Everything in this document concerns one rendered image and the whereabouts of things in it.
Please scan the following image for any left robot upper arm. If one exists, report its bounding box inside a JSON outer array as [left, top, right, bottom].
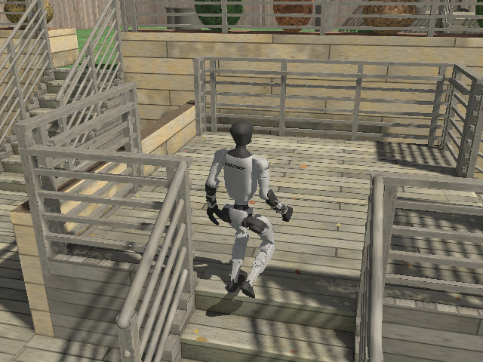
[[206, 149, 229, 188]]

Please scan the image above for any left robot hand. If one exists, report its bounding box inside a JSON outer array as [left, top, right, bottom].
[[207, 205, 221, 225]]

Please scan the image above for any humanoid robot head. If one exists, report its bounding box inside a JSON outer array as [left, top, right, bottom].
[[228, 121, 254, 158]]

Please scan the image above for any right robot hand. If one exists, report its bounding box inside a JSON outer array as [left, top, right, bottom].
[[276, 206, 293, 222]]

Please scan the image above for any robot right forearm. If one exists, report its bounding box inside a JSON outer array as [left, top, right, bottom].
[[266, 189, 288, 214]]

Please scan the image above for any robot left forearm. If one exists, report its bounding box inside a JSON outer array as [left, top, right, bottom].
[[205, 183, 217, 208]]

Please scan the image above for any right robot upper arm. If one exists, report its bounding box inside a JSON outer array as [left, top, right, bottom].
[[252, 156, 270, 200]]

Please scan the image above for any robot right thigh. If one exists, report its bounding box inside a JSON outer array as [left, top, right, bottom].
[[246, 214, 275, 253]]

